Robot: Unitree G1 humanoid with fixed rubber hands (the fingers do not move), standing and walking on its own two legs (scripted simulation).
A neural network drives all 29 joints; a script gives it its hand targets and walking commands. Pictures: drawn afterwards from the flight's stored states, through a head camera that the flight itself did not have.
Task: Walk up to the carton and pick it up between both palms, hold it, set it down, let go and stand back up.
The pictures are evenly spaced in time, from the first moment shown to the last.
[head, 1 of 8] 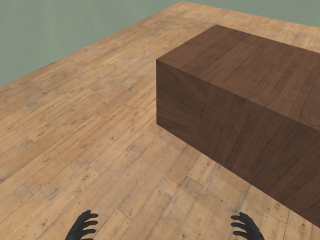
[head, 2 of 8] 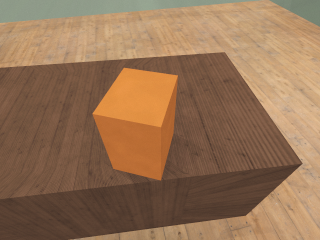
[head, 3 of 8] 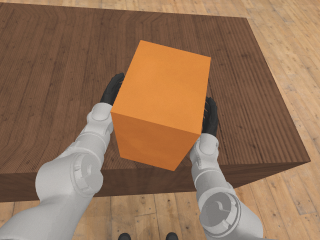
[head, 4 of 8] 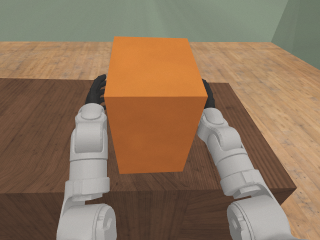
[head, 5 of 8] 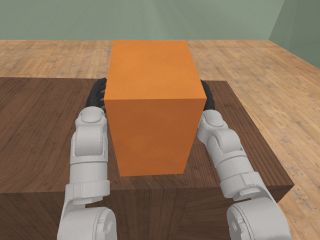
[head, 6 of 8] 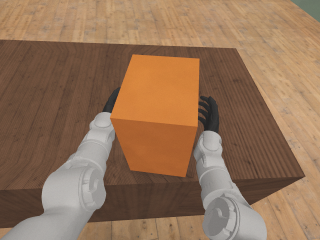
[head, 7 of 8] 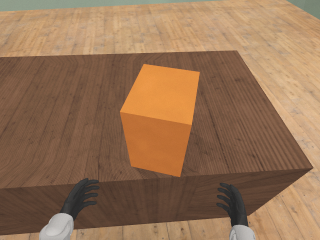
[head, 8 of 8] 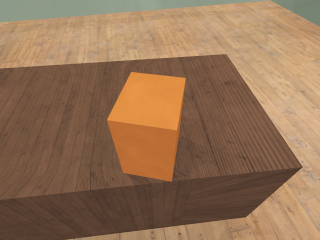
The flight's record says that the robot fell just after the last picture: no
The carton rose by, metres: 0.21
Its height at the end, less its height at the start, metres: +0.00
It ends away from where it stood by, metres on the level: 0.03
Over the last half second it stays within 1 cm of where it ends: yes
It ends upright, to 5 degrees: yes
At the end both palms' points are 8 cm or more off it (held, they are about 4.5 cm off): yes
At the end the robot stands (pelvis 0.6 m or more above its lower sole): yes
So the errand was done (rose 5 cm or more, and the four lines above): yes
